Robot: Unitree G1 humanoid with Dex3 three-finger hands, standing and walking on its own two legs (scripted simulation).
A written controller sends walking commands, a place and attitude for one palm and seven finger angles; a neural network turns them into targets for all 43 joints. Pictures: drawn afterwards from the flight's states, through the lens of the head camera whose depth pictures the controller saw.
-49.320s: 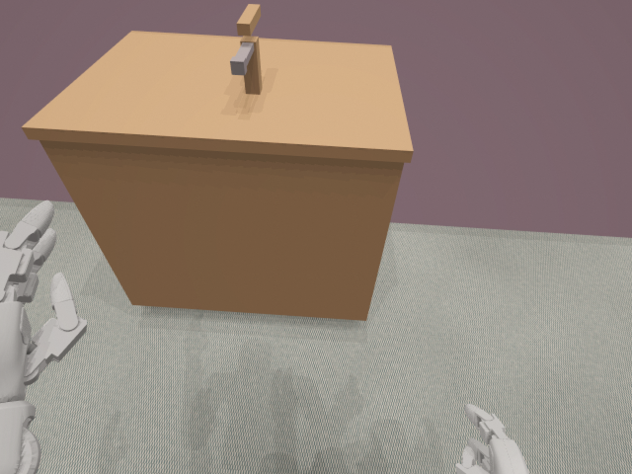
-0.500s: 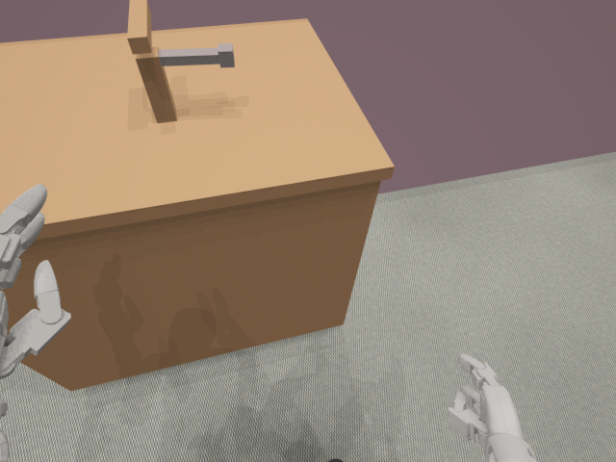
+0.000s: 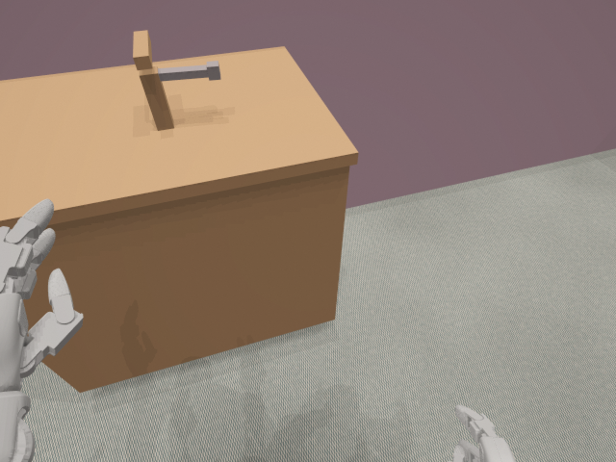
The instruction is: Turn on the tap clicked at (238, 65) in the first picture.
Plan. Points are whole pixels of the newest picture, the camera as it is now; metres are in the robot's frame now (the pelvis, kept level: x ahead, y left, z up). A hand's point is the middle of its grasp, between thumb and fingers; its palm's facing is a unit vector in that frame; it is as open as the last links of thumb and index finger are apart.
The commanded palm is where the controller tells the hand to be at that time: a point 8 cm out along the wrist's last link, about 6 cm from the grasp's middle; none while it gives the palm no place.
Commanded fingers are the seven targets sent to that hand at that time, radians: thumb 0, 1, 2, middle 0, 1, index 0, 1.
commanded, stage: stop stepping back and stand still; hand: left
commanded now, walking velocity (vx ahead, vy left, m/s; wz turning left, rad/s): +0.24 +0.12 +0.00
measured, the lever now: (213, 70) +0.82 +0.21 +0.14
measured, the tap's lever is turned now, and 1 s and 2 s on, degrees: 83 83 83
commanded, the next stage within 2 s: stand and check the lever's angle in 0.74 s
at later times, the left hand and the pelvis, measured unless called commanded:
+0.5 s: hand (61, 319) +0.22 +0.24 +0.17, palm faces +0.40 -0.81 -0.43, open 7.4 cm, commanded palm +0.16 +0.29 +0.17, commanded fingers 0.00 0.90 0.90 -0.20 -0.30 -0.20 -0.30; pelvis +0.01 +0.00 -0.01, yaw +2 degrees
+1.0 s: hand (28, 336) +0.21 +0.27 +0.16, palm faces +0.42 -0.81 -0.41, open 7.4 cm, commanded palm +0.15 +0.30 +0.17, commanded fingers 0.00 0.90 0.90 -0.20 -0.30 -0.20 -0.30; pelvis +0.00 +0.02 +0.00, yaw +1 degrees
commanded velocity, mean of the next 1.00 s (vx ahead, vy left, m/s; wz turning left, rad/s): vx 0.02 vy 0.01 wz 0.00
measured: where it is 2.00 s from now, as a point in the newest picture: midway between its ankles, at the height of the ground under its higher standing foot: outside the picture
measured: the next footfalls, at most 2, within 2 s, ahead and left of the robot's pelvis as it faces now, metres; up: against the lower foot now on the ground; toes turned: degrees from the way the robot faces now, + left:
left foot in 0.08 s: +0.03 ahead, +0.12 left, +0.00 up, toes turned +4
